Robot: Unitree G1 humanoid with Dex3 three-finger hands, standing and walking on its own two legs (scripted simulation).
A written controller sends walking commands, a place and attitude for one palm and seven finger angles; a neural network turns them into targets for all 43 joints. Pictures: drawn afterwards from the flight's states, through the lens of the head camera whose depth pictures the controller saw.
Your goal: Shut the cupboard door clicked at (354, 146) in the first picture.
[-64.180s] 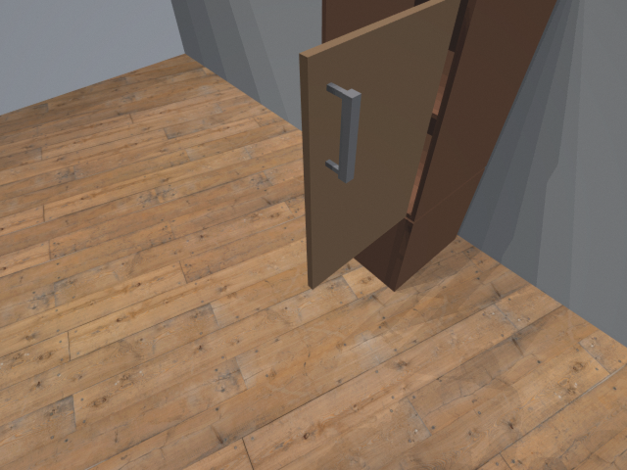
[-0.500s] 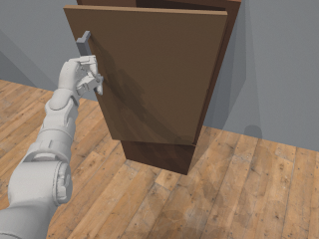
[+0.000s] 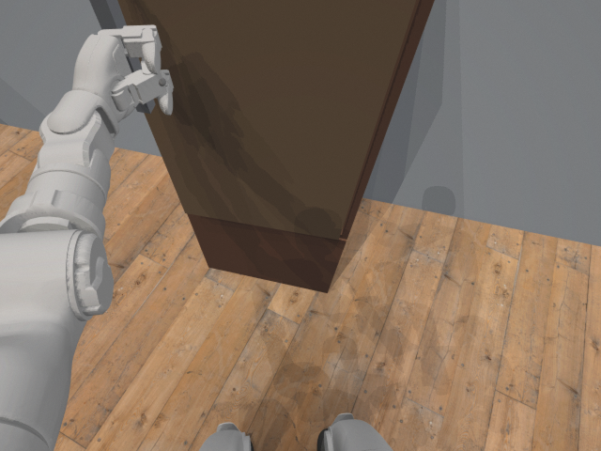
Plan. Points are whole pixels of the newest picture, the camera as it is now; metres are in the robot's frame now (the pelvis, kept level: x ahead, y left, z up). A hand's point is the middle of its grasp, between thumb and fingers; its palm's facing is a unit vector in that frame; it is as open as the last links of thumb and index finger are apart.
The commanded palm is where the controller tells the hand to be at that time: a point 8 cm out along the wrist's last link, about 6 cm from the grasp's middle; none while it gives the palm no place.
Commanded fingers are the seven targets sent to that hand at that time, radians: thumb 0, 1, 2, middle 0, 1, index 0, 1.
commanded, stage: push the door shut along its arc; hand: left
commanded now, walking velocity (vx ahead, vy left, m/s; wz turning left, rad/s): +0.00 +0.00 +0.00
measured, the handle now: (132, 48) +0.61 +0.16 +0.15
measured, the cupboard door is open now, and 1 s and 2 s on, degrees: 2 0 0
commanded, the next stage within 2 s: pull the fist back off the door in 0.28 s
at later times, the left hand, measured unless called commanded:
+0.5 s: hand (175, 65) +0.56 +0.10 +0.16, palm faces -0.01 -1.00 +0.09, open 3.2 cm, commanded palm +0.56 +0.13 +0.15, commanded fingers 0.00 0.90 0.90 -1.30 -1.50 -1.30 -1.50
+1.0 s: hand (188, 84) +0.54 +0.09 +0.15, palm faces +0.10 -0.99 +0.01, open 3.1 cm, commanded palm +0.48 +0.13 +0.15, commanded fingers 0.00 0.90 0.90 -1.30 -1.50 -1.30 -1.50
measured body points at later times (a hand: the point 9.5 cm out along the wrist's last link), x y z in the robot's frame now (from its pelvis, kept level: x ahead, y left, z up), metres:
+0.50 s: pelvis -0.01 +0.00 -0.01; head +0.11 +0.02 +0.43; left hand +0.55 +0.16 +0.16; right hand -0.04 -0.26 -0.11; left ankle +0.02 +0.11 -0.70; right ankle +0.01 -0.13 -0.70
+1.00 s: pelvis +0.04 -0.01 +0.01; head +0.10 -0.02 +0.46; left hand +0.53 +0.14 +0.15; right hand +0.00 -0.26 -0.11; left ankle +0.02 +0.11 -0.70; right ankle +0.01 -0.13 -0.70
